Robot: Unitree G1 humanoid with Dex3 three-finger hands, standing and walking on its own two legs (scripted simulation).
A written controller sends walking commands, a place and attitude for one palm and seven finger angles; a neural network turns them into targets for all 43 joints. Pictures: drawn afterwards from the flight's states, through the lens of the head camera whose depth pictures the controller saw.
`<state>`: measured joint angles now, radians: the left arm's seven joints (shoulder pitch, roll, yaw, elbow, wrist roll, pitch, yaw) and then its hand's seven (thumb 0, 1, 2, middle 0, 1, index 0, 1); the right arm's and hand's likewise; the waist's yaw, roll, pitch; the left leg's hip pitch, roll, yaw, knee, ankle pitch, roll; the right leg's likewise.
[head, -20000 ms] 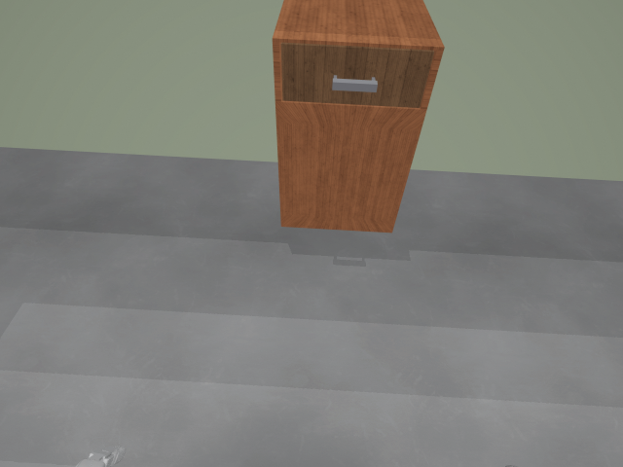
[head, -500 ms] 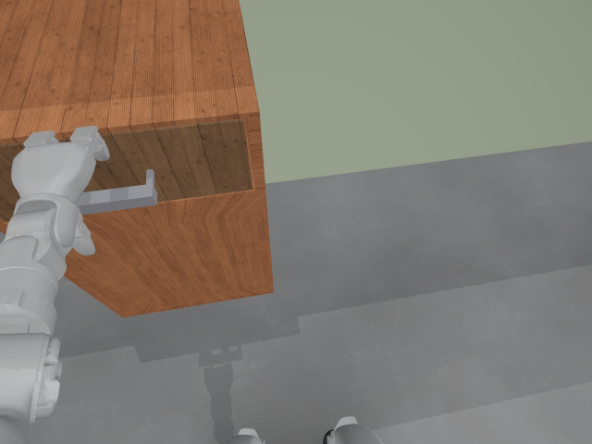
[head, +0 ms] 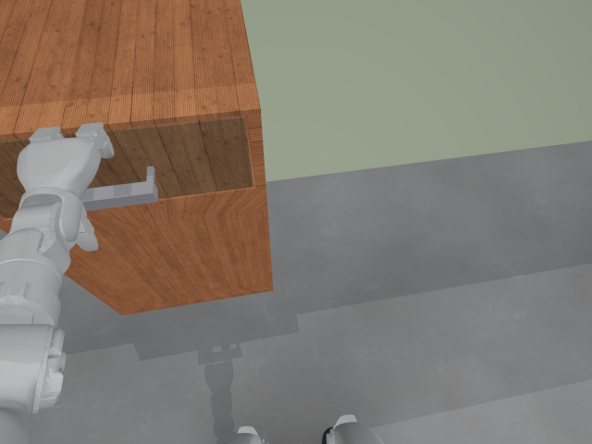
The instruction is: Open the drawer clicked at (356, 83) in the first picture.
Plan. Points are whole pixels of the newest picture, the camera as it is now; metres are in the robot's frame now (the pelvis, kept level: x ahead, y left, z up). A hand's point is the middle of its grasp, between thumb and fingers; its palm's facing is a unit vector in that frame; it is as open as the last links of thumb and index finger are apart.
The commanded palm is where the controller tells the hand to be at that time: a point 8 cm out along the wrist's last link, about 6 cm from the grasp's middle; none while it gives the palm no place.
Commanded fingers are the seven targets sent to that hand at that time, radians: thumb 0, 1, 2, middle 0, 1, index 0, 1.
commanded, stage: re-aim the fingers above the handle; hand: left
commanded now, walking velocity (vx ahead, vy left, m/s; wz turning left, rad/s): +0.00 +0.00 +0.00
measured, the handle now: (113, 186) +0.51 +0.29 -0.03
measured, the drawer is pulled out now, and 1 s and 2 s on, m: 0.00 0.00 0.00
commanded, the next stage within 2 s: lower the fingers behind the handle in 1.14 s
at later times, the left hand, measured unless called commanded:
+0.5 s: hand (43, 203) +0.44 +0.35 +0.02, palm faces -0.12 +0.02 -0.99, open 13.8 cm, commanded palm +0.44 +0.32 +0.09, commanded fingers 0.00 -0.50 0.30 -0.30 -1.20 -0.30 -1.20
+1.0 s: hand (67, 191) +0.45 +0.32 +0.03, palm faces -0.08 -0.01 -1.00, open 13.5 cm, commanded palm +0.45 +0.33 +0.09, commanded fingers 0.00 -0.50 0.30 -0.30 -1.20 -0.30 -1.20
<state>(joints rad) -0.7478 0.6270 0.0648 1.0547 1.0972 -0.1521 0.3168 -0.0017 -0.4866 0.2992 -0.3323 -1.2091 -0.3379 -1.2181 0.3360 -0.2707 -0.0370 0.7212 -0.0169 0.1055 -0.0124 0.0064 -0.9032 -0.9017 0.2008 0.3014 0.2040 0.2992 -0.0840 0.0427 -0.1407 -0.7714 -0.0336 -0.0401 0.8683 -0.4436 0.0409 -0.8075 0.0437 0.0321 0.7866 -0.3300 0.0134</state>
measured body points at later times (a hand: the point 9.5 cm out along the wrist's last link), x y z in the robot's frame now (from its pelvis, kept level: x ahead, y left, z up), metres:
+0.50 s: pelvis -0.01 +0.00 -0.01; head +0.11 +0.02 +0.43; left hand +0.44 +0.35 +0.08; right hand +0.02 -0.29 -0.12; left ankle -0.03 +0.09 -0.70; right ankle +0.02 -0.13 -0.70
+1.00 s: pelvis -0.01 +0.01 -0.01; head +0.10 +0.01 +0.43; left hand +0.45 +0.32 +0.09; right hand +0.01 -0.27 -0.13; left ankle -0.03 +0.09 -0.70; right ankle +0.02 -0.13 -0.70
